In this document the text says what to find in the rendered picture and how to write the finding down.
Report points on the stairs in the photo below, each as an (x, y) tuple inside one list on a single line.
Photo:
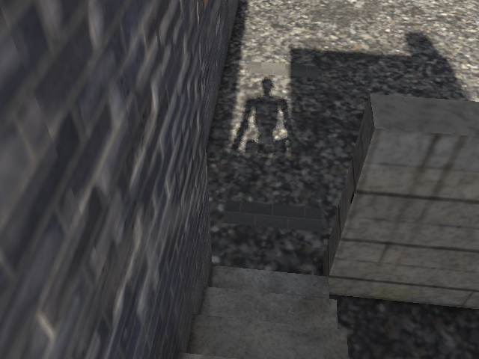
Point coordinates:
[(258, 314)]

